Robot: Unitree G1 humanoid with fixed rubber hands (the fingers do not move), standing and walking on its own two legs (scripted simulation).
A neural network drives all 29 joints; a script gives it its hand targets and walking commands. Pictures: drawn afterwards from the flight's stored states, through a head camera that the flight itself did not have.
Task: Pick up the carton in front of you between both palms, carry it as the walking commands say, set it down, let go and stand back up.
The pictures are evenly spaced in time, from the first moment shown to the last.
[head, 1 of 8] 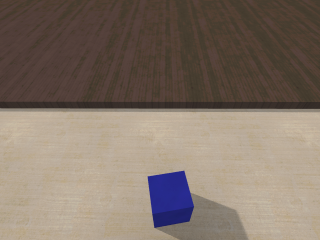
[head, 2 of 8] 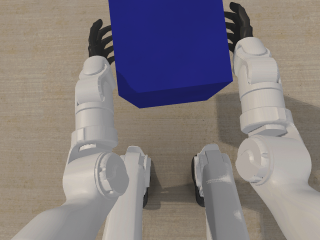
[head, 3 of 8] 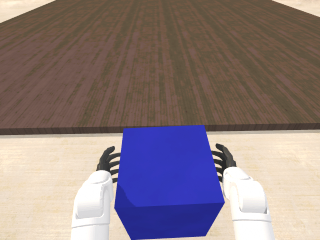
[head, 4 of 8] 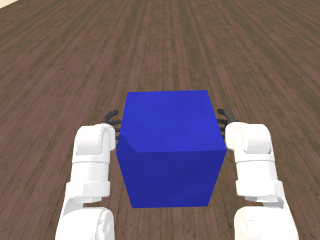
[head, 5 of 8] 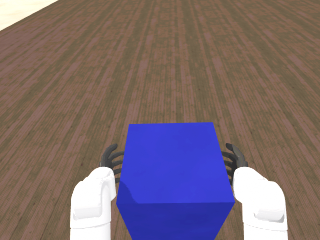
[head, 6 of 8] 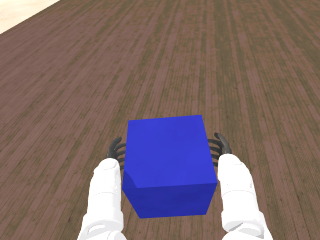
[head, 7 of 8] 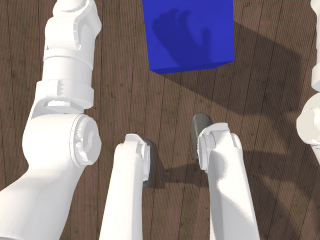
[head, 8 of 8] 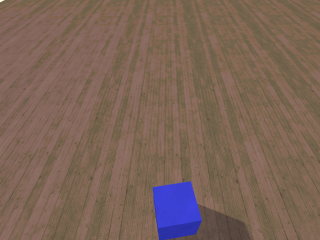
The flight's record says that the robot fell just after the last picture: no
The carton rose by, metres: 0.84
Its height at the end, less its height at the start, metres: +0.08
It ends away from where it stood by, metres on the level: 3.26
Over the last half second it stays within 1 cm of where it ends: yes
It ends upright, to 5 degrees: yes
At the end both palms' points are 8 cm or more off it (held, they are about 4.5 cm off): yes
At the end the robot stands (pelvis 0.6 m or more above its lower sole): yes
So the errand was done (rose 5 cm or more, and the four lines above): yes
